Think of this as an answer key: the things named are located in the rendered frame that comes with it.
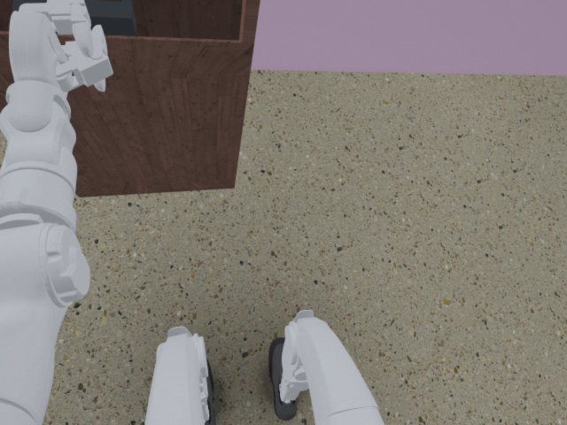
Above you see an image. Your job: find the robot thigh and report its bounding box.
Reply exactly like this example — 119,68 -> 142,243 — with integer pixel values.
284,317 -> 384,425
144,333 -> 208,425

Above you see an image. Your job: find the left robot hand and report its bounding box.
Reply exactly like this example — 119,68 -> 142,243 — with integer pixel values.
9,0 -> 113,98

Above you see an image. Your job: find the handle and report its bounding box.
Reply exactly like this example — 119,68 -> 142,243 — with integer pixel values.
12,0 -> 136,36

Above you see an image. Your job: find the drawer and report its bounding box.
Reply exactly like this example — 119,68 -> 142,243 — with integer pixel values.
0,0 -> 243,40

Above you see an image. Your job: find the left robot forearm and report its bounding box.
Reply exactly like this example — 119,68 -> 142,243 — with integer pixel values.
0,81 -> 77,233

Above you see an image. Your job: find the cabinet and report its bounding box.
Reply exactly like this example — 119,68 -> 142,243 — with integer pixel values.
0,0 -> 260,197

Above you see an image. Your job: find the left robot upper arm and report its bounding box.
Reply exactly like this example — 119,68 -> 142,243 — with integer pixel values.
0,222 -> 90,425

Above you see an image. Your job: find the right robot thigh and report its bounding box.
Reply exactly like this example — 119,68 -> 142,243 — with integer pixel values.
284,317 -> 384,425

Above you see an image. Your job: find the left robot thigh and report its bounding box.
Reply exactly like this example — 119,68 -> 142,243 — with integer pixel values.
144,333 -> 208,425

